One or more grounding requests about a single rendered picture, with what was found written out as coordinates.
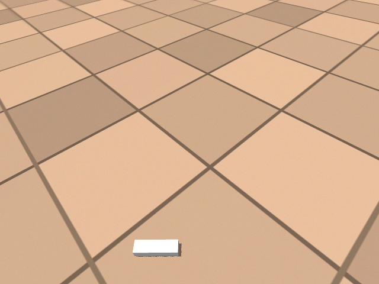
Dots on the carton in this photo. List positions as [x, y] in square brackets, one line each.
[156, 248]

